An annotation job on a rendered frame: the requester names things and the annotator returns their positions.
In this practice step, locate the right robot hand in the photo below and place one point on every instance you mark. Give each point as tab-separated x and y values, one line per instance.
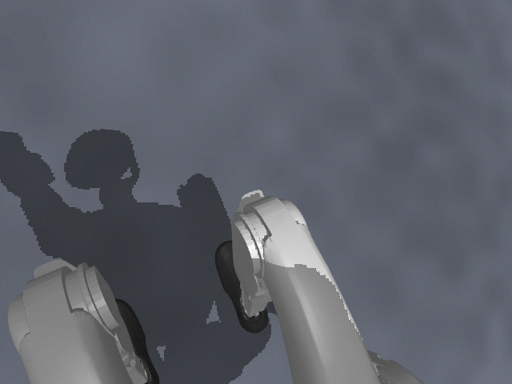
392	372

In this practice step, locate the right robot foot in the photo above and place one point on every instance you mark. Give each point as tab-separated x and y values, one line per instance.
225	267

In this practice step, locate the left robot foot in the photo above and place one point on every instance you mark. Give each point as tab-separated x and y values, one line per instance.
138	339

